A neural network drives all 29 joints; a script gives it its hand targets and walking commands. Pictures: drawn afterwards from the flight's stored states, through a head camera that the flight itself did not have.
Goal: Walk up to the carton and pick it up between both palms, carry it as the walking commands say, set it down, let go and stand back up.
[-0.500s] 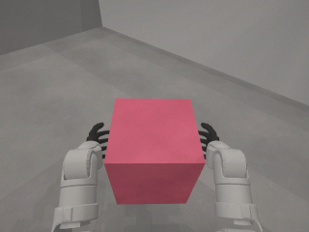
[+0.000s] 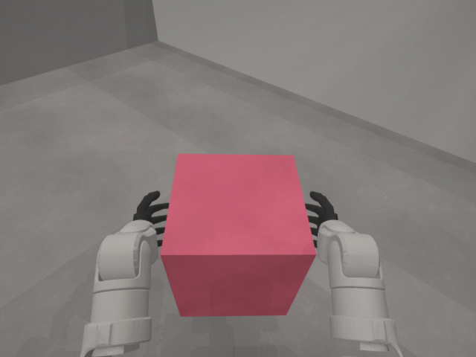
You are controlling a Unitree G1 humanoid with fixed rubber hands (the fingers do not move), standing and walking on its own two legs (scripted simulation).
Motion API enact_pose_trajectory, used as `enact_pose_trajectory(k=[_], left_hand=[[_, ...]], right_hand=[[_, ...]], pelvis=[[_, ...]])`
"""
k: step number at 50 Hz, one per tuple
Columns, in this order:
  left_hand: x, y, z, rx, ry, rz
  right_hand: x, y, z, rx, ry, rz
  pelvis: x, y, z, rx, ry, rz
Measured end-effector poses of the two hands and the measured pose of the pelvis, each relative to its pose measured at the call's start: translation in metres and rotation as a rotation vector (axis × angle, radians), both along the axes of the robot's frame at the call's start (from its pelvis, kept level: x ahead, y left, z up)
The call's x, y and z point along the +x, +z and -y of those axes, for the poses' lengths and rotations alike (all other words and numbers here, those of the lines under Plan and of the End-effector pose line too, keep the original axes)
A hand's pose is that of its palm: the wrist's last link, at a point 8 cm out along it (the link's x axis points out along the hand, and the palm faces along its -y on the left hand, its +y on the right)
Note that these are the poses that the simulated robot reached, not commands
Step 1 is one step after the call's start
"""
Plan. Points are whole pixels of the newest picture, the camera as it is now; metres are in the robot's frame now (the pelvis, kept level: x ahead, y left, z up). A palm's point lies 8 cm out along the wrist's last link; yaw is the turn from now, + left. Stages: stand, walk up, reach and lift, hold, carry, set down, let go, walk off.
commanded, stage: carry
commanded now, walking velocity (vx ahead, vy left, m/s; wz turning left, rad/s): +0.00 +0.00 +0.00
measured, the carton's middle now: (235, 238) +0.34 +0.00 +0.02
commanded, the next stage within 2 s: none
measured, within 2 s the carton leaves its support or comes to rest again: neither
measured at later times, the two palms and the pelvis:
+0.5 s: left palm (144, 234) +0.31 +0.15 +0.09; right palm (325, 233) +0.31 -0.15 +0.09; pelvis +0.01 +0.00 +0.00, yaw +0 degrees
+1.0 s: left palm (143, 235) +0.31 +0.15 +0.09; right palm (325, 234) +0.31 -0.15 +0.09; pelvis +0.01 +0.00 +0.00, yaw +0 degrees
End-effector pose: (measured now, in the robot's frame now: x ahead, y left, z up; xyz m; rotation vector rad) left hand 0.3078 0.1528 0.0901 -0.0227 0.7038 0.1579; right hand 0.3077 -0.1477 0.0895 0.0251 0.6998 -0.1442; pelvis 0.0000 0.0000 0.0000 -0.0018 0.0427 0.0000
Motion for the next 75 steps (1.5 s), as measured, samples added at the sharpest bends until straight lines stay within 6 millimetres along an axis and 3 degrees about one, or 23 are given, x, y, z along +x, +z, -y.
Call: enact_pose_trajectory(k=[75], left_hand=[[-0.005, -0.007, -0.003, -0.02, 0.011, 0.01]], right_hand=[[-0.005, -0.005, -0.003, 0.017, -0.019, 0.011]], pelvis=[[0.012, 0.002, -0.004, -0.001, -0.004, 0.004]])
